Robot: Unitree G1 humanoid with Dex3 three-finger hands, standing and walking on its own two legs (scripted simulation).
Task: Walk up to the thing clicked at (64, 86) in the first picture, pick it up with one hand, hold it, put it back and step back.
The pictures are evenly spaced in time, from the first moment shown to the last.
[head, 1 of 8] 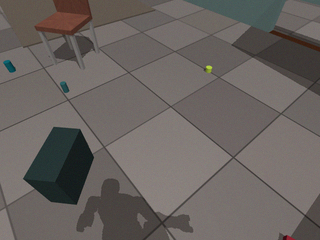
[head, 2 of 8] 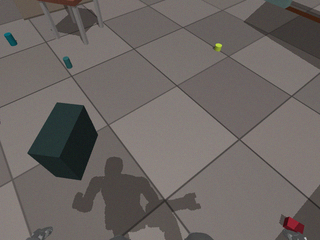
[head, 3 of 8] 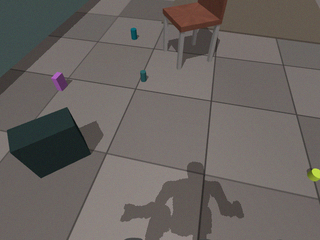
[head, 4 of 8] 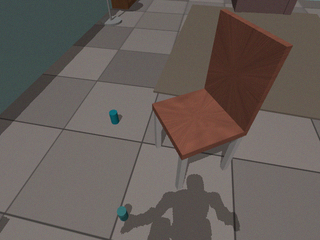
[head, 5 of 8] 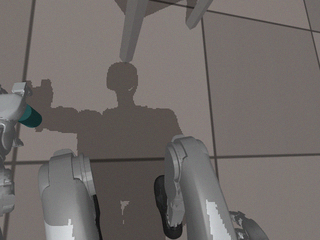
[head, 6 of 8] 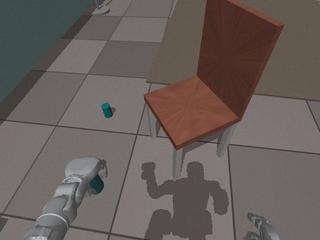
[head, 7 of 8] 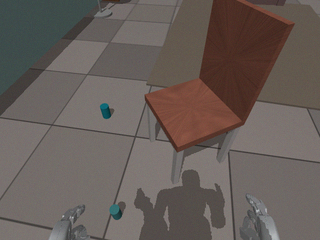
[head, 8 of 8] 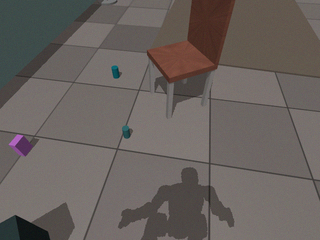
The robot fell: no
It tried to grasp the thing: yes
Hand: left
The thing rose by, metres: 0.66
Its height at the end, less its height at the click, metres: +0.00
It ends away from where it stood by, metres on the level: 0.00
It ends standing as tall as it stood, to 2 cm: yes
